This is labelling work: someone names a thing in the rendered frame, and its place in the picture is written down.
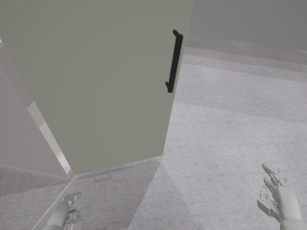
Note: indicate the fridge door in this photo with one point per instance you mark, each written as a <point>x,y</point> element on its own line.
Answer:
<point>97,71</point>

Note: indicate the robot left hand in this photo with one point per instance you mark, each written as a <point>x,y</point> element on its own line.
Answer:
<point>61,216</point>

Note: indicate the robot right hand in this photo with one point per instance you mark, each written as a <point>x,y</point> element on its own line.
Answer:
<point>284,195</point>

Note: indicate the right robot forearm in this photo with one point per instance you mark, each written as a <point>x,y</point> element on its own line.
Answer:
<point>292,224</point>

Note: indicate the handle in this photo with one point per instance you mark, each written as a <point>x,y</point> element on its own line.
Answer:
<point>176,54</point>

